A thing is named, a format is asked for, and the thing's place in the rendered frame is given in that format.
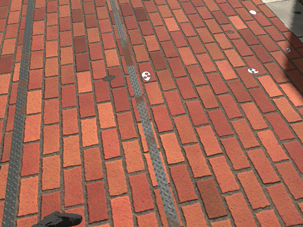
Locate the left robot hand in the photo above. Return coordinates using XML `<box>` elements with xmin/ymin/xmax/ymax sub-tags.
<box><xmin>31</xmin><ymin>211</ymin><xmax>82</xmax><ymax>227</ymax></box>

